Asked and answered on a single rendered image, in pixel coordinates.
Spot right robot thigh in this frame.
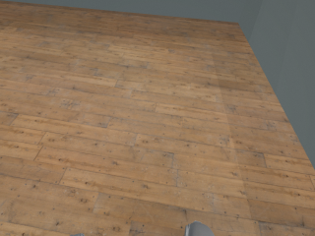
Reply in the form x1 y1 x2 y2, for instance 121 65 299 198
184 222 215 236

